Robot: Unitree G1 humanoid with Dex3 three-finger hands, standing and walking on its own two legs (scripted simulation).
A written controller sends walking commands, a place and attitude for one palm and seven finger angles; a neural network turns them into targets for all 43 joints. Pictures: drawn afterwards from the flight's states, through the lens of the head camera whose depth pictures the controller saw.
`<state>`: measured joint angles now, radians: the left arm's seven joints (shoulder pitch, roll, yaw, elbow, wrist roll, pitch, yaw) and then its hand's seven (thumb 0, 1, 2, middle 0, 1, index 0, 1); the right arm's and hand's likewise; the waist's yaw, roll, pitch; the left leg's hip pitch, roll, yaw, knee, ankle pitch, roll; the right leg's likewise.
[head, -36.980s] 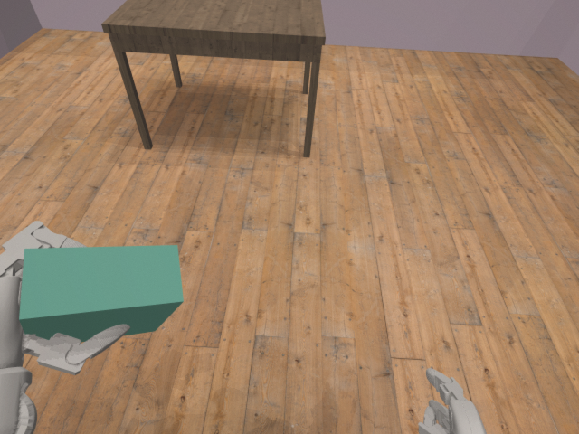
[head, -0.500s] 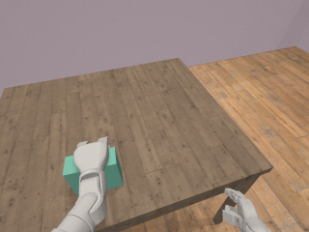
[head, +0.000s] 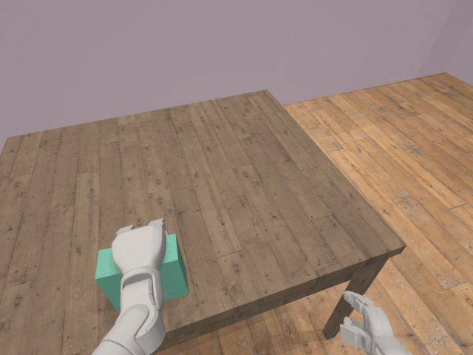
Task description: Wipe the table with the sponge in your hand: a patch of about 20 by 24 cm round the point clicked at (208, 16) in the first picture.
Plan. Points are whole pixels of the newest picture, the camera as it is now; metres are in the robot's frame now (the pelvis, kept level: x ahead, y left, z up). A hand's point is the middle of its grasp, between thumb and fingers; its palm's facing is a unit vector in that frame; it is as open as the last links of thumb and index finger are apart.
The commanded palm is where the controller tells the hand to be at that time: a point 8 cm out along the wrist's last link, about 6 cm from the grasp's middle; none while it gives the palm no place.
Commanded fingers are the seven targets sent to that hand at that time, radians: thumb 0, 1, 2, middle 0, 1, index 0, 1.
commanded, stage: slide across to the third lane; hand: left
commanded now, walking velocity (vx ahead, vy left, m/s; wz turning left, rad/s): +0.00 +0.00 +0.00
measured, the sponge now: (149, 279) +0.27 +0.21 -0.05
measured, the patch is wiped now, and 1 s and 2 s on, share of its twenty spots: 0.65 0.65 0.70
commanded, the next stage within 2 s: wipe forward along the third lane in 1.10 s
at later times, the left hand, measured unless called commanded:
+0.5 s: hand (167, 257) +0.29 +0.17 +0.00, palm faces -0.06 -0.06 -1.00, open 10.1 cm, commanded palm +0.26 +0.13 +0.04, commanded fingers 0.00 0.10 1.30 -1.20 -1.60 -1.20 -1.60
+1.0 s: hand (186, 250) +0.31 +0.14 +0.00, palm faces -0.07 -0.05 -1.00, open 10.1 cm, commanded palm +0.27 +0.11 +0.04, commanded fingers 0.00 0.10 1.30 -1.20 -1.60 -1.20 -1.60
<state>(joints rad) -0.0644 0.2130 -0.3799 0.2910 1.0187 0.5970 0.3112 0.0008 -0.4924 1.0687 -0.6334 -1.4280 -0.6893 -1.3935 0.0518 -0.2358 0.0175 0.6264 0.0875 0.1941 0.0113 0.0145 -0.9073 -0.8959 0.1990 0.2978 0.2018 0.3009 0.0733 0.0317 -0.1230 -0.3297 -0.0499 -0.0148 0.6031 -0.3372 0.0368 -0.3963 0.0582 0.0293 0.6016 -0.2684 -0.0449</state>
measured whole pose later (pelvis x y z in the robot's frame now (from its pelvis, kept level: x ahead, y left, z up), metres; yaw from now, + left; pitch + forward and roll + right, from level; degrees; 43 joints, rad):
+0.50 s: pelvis +0.00 -0.01 +0.00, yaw +2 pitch +4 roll +0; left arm -0.20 0.17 -0.46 0.43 1.00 0.56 0.30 -0.02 -0.51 1.07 -0.68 -1.39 -0.73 -1.35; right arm 0.04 -0.23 0.00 0.66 0.09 0.17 0.01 0.01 -0.91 -0.90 0.20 0.30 0.20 0.30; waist 0.09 0.05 -0.13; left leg -0.35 -0.05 -0.05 0.60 -0.32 0.02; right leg -0.41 0.05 0.00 0.60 -0.26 -0.06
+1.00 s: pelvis -0.01 -0.02 +0.00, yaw +2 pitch +5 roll +1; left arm -0.33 0.10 -0.49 0.60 0.97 0.59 0.34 -0.01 -0.52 1.07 -0.69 -1.38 -0.75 -1.34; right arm 0.04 -0.22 0.00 0.68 0.08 0.20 0.02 0.01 -0.91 -0.90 0.20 0.30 0.20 0.30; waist 0.08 0.04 -0.14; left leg -0.37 -0.05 -0.05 0.60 -0.31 0.01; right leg -0.43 0.06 0.00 0.60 -0.25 -0.07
